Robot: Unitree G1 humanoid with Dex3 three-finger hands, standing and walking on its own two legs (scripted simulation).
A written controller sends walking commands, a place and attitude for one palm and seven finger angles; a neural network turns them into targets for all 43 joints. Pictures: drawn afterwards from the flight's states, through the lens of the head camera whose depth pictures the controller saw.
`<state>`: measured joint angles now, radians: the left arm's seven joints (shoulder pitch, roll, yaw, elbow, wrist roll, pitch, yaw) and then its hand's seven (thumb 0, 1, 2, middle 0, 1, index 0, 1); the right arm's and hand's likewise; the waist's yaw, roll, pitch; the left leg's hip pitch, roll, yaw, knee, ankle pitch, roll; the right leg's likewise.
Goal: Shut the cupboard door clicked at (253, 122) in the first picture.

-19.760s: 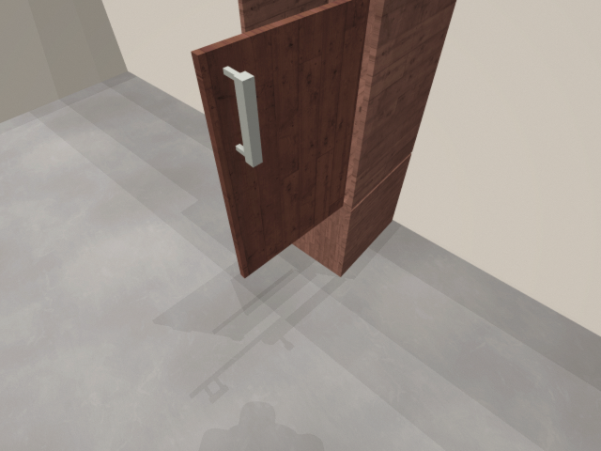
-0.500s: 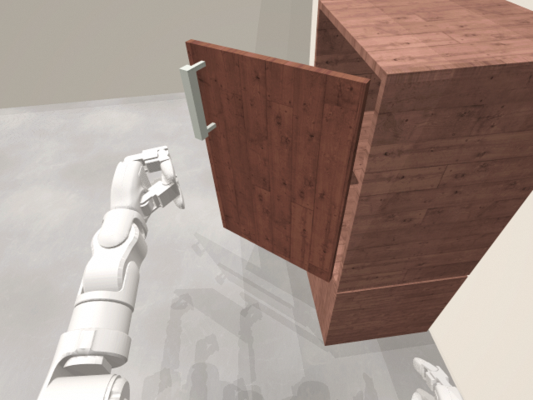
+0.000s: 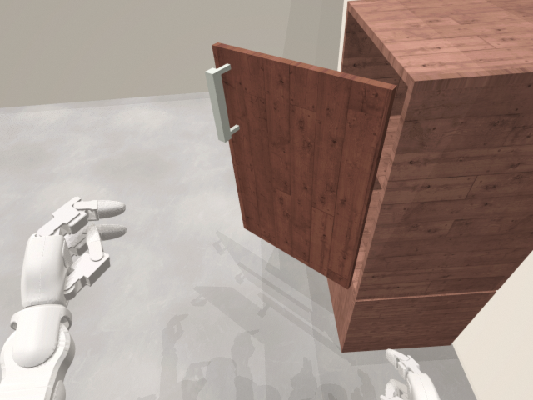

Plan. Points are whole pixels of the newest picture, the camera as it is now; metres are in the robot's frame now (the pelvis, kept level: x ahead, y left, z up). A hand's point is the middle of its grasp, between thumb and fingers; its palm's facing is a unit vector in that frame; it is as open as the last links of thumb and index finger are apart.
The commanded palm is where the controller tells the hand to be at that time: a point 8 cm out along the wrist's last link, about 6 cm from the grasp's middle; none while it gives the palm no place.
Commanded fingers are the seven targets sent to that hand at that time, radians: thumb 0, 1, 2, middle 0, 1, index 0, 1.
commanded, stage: draw the hand back to the body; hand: left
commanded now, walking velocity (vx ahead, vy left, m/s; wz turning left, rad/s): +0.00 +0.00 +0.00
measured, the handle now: (225, 103) +0.67 +0.16 +0.13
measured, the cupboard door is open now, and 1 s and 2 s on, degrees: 49 49 49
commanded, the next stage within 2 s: step back with the hand held close in 0.56 s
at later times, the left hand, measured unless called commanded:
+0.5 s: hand (52, 298) +0.18 +0.27 +0.15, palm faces +0.47 -0.80 -0.36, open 7.4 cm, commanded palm +0.13 +0.31 +0.17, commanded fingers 0.00 0.90 0.90 -0.20 -0.30 -0.20 -0.30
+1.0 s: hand (39, 309) +0.17 +0.28 +0.14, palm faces +0.37 -0.78 -0.50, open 7.4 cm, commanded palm +0.12 +0.32 +0.17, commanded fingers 0.00 0.90 0.90 -0.20 -0.30 -0.20 -0.30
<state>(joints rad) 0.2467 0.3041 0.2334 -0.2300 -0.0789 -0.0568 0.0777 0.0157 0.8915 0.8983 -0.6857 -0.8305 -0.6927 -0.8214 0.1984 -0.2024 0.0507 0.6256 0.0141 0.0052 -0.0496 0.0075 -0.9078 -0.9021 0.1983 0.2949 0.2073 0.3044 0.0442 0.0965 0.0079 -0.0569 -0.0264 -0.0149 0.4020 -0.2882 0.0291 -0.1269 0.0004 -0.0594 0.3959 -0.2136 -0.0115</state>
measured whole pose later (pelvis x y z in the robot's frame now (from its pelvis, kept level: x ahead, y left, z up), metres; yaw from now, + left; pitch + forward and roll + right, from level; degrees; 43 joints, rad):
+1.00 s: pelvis -0.02 +0.02 -0.01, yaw +0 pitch +2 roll -1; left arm 0.58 0.40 0.40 -0.48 -0.07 -0.15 0.12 0.02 0.89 0.90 -0.21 -0.31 -0.22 -0.30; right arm 0.19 -0.25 -0.03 0.57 0.02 0.03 -0.08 0.01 -0.91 -0.90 0.20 0.29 0.21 0.30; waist 0.01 0.04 0.01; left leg -0.26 -0.06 0.00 0.55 -0.32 0.06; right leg -0.32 -0.04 -0.04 0.53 -0.23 0.02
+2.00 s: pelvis -0.17 +0.02 -0.02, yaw +4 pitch +3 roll -2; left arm 0.54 0.50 0.50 -0.56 -0.04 -0.27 0.16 0.01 0.88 0.90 -0.22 -0.31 -0.22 -0.30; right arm 0.20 -0.21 -0.03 0.61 0.00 -0.03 -0.09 0.01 -0.91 -0.90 0.20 0.29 0.21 0.30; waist -0.02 -0.06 -0.03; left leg -0.42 -0.02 -0.04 0.64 -0.27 0.03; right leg -0.47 0.02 0.04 0.66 -0.27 0.02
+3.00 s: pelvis -0.27 +0.02 -0.02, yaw +2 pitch +1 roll -1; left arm 0.35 0.37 0.19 0.11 0.02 -0.02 0.05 0.00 0.90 0.90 -0.20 -0.30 -0.20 -0.30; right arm 0.15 -0.31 0.00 0.76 -0.01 -0.07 0.01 0.00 -0.91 -0.90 0.20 0.30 0.21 0.30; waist 0.02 0.09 -0.07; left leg -0.36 -0.03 0.03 0.61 -0.28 0.05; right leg -0.27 -0.01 -0.03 0.60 -0.36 0.00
